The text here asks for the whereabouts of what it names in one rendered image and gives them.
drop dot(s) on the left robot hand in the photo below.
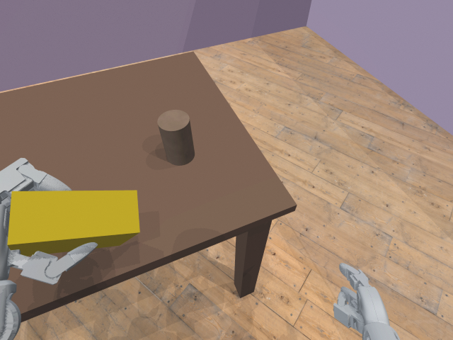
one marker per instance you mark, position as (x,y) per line
(22,176)

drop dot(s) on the robot left forearm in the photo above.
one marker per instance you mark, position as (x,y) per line
(10,315)

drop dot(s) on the sponge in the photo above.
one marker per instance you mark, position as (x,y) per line
(60,221)

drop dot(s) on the robot right forearm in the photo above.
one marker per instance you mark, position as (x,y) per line
(379,331)

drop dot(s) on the right robot hand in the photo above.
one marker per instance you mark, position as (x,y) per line
(357,310)

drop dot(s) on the table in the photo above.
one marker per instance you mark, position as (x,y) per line
(99,132)

